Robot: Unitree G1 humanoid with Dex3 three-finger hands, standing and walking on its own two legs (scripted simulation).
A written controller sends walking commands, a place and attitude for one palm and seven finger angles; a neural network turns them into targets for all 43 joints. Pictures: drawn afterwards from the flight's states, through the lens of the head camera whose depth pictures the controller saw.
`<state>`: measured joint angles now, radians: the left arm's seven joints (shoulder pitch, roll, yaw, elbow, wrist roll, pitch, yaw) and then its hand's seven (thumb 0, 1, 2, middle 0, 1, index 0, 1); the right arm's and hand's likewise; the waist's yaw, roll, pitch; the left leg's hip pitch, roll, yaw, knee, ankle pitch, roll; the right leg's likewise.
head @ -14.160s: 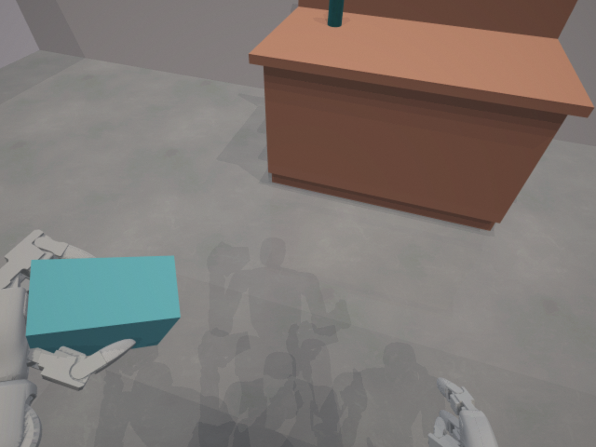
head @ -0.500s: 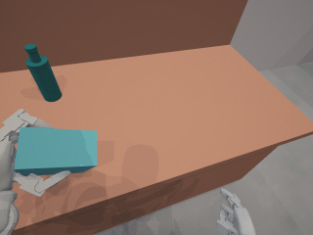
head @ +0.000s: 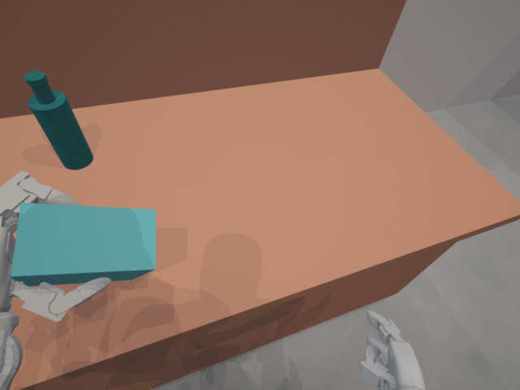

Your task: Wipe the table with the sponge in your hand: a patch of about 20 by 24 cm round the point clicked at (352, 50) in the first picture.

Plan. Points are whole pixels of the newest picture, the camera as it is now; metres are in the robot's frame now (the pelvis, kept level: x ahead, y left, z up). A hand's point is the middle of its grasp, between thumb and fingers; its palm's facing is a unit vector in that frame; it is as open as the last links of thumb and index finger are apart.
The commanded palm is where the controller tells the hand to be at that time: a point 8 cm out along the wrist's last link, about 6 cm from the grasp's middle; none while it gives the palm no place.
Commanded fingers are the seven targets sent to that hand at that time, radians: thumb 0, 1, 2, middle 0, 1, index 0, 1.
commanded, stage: shuffle to correct the standing spot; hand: left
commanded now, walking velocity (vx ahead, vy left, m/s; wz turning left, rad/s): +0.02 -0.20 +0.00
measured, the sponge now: (106, 248) +0.24 +0.21 +0.13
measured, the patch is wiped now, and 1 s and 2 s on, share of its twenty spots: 0.00 0.00 0.00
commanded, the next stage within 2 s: come to a stop and stand still in 0.34 s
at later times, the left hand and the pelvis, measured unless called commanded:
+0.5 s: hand (143, 257) +0.22 +0.16 +0.16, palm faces +0.30 -0.87 -0.39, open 10.7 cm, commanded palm +0.16 +0.21 +0.17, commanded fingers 0.00 0.10 1.30 -1.20 -1.60 -1.20 -1.60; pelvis +0.00 -0.07 -0.01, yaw -1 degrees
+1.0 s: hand (93, 264) +0.21 +0.21 +0.15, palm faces +0.36 -0.85 -0.38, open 10.7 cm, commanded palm +0.16 +0.25 +0.17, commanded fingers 0.00 0.10 1.30 -1.20 -1.60 -1.20 -1.60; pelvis +0.00 -0.03 +0.00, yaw +0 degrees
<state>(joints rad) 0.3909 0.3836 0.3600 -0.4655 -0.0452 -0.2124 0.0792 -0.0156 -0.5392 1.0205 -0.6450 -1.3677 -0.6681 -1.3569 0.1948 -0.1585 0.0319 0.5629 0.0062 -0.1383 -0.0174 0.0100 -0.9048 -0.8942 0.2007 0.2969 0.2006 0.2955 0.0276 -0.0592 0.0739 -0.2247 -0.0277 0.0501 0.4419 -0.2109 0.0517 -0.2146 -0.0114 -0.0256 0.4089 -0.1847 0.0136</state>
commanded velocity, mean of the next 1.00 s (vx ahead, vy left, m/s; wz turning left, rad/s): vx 0.00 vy -0.06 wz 0.00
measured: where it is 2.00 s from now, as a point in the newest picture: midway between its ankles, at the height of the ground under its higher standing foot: outside the picture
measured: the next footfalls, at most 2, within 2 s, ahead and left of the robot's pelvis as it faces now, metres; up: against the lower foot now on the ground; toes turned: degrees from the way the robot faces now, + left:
none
